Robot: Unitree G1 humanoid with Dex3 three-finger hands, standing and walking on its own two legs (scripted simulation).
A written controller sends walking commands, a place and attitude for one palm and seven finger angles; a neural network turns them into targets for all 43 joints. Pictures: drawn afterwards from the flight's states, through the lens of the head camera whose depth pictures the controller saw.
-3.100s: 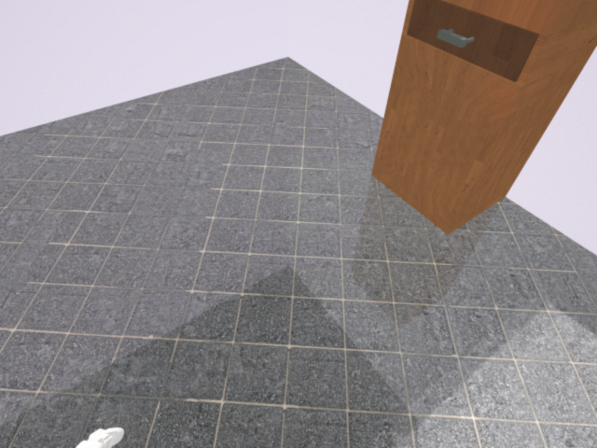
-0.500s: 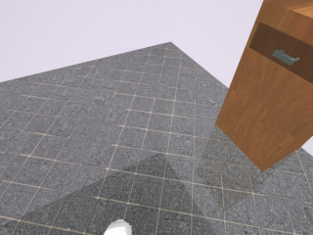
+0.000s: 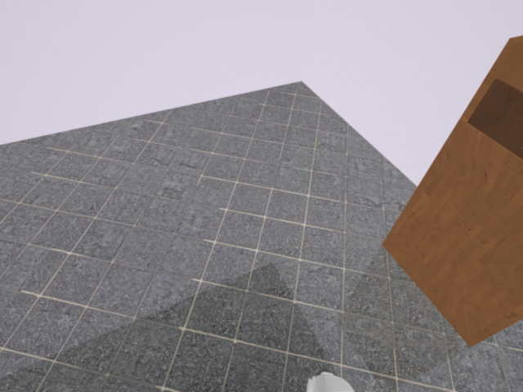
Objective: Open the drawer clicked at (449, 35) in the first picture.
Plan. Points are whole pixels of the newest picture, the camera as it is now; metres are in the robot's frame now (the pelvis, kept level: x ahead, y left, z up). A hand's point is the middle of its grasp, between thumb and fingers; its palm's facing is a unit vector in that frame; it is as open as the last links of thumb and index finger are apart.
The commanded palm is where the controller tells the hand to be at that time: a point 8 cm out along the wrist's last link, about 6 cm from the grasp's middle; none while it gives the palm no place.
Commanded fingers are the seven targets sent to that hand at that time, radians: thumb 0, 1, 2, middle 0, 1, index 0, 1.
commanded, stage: turn to face it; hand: left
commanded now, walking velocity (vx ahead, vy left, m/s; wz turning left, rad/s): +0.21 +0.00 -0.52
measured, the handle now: out of the picture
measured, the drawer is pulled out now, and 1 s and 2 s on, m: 0.00 0.00 0.00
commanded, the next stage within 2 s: take the last steps up to it in 1.68 s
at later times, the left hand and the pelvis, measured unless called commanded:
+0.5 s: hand (219, 332) +0.26 +0.10 -0.17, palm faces -0.20 -0.95 -0.25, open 7.3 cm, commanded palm none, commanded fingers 0.00 0.90 0.90 -0.20 -0.30 -0.20 -0.30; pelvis +0.13 -0.07 -0.01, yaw -14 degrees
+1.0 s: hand (193, 297) +0.33 +0.17 -0.18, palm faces -0.45 -0.86 -0.22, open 7.4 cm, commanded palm none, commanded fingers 0.00 0.90 0.90 -0.20 -0.30 -0.20 -0.30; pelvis +0.18 -0.01 +0.00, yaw -32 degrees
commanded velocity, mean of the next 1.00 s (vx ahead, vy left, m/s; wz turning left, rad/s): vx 0.00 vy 0.00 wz -0.59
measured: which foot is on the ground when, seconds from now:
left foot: down 0.00-0.24, up 0.26-0.76, down 0.78-1.00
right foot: up 0.00-0.22, down 0.24-0.80, up 0.82-1.00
